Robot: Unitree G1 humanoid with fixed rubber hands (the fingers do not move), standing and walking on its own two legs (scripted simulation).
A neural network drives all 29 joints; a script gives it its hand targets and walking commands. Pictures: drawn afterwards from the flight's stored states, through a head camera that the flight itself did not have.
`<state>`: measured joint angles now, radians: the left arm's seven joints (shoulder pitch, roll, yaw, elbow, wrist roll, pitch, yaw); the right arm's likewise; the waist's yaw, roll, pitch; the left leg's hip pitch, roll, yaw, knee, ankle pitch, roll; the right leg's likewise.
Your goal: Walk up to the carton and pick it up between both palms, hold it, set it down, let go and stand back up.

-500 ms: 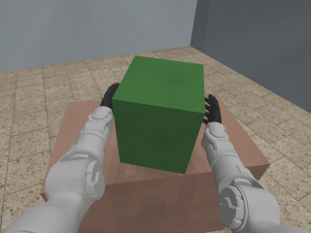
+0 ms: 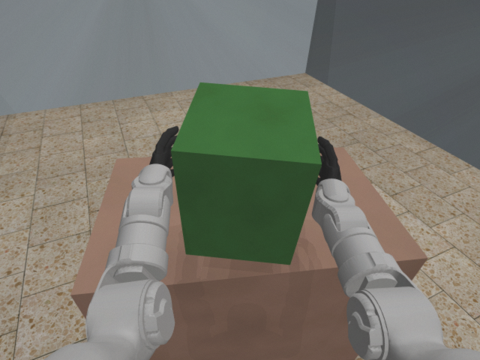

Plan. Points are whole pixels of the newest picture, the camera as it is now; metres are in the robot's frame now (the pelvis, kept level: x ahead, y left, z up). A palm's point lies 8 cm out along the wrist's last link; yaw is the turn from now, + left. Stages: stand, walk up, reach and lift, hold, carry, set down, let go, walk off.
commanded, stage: reach and lift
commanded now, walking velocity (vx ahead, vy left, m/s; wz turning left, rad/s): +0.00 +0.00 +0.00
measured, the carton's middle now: (245, 174) +0.40 -0.02 +0.14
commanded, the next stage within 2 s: hold in 1.28 s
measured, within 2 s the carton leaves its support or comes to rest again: neither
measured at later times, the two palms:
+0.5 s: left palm (157, 169) +0.37 +0.13 +0.18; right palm (328, 176) +0.35 -0.16 +0.17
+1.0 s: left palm (150, 159) +0.36 +0.14 +0.21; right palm (329, 167) +0.35 -0.15 +0.19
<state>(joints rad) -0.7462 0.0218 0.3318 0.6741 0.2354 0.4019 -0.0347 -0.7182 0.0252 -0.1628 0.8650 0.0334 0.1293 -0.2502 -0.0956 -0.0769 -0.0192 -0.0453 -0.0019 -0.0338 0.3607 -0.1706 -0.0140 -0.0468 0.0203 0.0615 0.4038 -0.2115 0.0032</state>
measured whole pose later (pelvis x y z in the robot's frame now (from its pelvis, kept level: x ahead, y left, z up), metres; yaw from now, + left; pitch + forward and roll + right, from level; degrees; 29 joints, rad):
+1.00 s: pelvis -0.01 +0.00 +0.00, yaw +0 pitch -11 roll +0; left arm -0.71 -0.02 0.34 0.38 0.28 0.63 -0.03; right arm -0.73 0.01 -0.10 0.72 0.08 0.25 -0.25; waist -0.10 -0.06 0.00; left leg -0.01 0.00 -0.03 0.36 -0.17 -0.01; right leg 0.00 0.02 0.06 0.40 -0.20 0.00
